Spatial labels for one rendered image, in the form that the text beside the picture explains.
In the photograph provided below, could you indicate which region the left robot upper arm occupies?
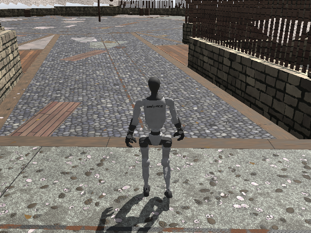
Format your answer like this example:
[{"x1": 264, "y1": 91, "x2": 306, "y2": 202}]
[{"x1": 131, "y1": 98, "x2": 145, "y2": 126}]

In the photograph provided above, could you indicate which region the robot left hand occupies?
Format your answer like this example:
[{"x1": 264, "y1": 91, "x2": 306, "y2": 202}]
[{"x1": 125, "y1": 137, "x2": 137, "y2": 148}]

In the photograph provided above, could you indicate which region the right robot upper arm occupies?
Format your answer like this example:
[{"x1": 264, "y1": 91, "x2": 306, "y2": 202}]
[{"x1": 165, "y1": 98, "x2": 179, "y2": 124}]

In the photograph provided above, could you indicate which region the robot right hand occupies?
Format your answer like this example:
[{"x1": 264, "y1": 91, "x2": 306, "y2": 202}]
[{"x1": 173, "y1": 132, "x2": 185, "y2": 141}]

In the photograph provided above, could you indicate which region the robot right shin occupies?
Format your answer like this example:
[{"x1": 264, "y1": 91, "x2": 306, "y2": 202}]
[{"x1": 163, "y1": 158, "x2": 171, "y2": 192}]

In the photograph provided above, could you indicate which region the left robot foot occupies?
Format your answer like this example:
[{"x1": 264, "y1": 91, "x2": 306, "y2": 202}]
[{"x1": 143, "y1": 185, "x2": 150, "y2": 197}]

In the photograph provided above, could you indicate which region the right robot forearm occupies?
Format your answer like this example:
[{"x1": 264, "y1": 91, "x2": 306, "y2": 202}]
[{"x1": 174, "y1": 117, "x2": 184, "y2": 134}]

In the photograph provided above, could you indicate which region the left robot forearm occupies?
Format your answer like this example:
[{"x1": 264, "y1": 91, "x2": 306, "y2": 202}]
[{"x1": 126, "y1": 118, "x2": 136, "y2": 138}]

